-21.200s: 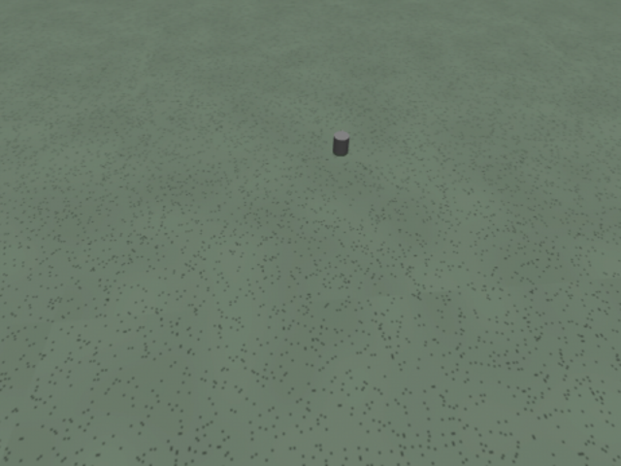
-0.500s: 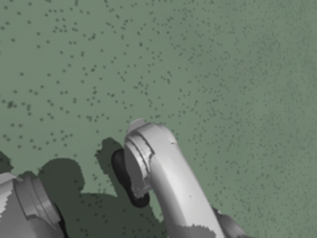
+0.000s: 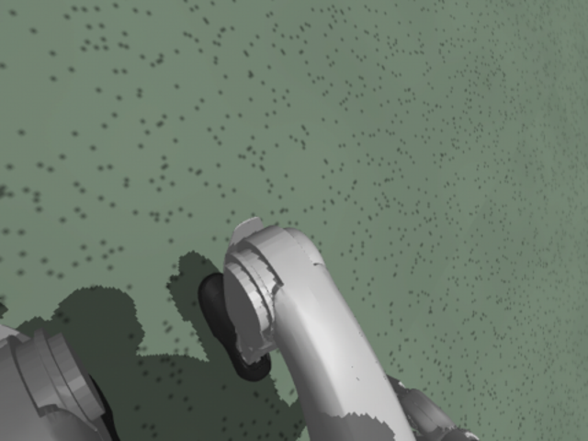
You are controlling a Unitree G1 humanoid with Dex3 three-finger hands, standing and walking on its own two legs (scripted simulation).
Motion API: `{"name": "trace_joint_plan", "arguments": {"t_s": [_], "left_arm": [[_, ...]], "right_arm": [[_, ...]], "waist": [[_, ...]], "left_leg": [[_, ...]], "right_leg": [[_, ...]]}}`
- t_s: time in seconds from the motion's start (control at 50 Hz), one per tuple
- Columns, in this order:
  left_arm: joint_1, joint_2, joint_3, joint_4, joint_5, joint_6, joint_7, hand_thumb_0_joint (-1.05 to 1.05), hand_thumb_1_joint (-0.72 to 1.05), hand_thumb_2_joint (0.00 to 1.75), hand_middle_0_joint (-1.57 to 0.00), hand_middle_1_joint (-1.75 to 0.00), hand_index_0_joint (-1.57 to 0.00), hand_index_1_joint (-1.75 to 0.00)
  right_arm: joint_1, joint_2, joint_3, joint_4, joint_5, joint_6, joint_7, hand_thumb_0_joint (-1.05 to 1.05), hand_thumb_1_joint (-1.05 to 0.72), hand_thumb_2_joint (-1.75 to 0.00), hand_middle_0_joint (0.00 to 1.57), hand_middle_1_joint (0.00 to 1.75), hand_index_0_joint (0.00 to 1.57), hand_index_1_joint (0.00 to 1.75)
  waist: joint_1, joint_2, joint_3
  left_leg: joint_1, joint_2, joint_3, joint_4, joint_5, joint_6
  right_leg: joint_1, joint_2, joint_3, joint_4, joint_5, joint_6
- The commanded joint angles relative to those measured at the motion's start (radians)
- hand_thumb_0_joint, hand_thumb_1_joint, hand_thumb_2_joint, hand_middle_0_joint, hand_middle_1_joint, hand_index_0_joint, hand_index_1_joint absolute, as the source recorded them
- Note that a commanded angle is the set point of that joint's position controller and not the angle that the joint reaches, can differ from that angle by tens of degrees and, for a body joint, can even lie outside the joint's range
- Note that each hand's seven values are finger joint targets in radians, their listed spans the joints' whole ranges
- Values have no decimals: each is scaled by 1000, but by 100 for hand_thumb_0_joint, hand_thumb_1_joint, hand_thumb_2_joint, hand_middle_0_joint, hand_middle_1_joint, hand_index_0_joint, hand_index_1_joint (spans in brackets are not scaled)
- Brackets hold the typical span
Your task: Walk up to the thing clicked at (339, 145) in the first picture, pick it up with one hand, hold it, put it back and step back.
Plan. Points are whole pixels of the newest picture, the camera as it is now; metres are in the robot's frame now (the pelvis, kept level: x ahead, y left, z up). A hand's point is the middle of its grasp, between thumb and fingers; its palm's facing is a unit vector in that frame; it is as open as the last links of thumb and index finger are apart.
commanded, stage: rest palm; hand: left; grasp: from above
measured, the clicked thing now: out of the picture +0.55 +0.34 -0.28
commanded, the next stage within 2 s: close in 0.30 s
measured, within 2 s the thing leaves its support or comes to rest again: neither
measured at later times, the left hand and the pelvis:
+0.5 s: hand out of the picture +0.51 +0.32 -0.25, palm faces -0.43 -0.14 -0.89, open 13.0 cm; pelvis +0.00 +0.00 +0.00, yaw -1 degrees
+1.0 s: hand out of the picture +0.52 +0.32 -0.25, palm faces -0.43 -0.14 -0.89, open 12.9 cm; pelvis +0.00 +0.00 +0.00, yaw -1 degrees
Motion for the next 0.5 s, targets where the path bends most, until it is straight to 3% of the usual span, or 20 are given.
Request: {"name": "trace_joint_plan", "arguments": {"t_s": [0.0,0.08,0.14,0.2,0.22,0.24,0.36,0.48], "left_arm": [[-282,200,12,-131,-3,-15,44,0,-47,115,-11,-118,-11,-119],[-267,168,-8,-111,-10,-19,44,0,-47,116,-11,-119,-10,-119],[-268,189,-4,-117,-11,-24,51,0,-46,115,-11,-118,-11,-118],[-256,177,-25,-69,-13,-25,56,0,-47,114,-10,-121,-10,-120],[-264,174,-16,-98,-18,-27,55,0,-47,112,-9,-119,-10,-119],[-301,214,-7,-148,-17,-31,63,0,-47,114,-10,-119,-10,-119],[-267,190,-7,-131,-23,-18,57,0,-48,121,-12,-120,-10,-122],[-267,203,-3,-113,-21,-11,56,0,-47,102,-8,-113,-9,-112]], "right_arm": [[219,-339,-96,36,-1,14,-9,0,-91,-91,20,30,20,30],[223,-349,-95,43,-5,8,-9,0,-91,-91,20,30,20,30],[211,-335,-76,46,-7,13,-7,0,-91,-90,20,30,20,30],[197,-343,-83,40,-7,14,-11,0,-91,-91,20,30,20,30],[202,-333,-72,45,-9,12,-6,0,-91,-91,20,30,20,30],[208,-345,-84,49,-11,12,-9,0,-91,-91,20,30,20,30],[213,-334,-65,50,-11,8,-3,0,-91,-91,20,30,20,30],[207,-338,-60,51,-13,11,-2,0,-90,-90,20,30,20,30]], "waist": [[-69,594,-654],[-82,582,-608],[-81,612,-630],[-84,581,-594],[-83,589,-594],[-76,621,-636],[-89,591,-627],[-89,621,-618]], "left_leg": [[517,48,74,-252,282,-5],[511,48,67,-244,279,-7],[565,60,44,-267,294,-17],[517,55,52,-268,238,-9],[517,57,48,-263,256,-11],[536,57,55,-269,263,-10],[528,58,55,-249,301,-7],[552,64,44,-250,320,-17]], "right_leg": [[417,25,-106,-172,250,-92],[374,22,-108,-170,246,-92],[372,16,-116,-166,249,-87],[379,23,-115,-168,223,-88],[369,17,-114,-166,235,-87],[409,24,-113,-170,249,-85],[402,18,-109,-175,276,-83],[379,16,-112,-169,273,-90]]}}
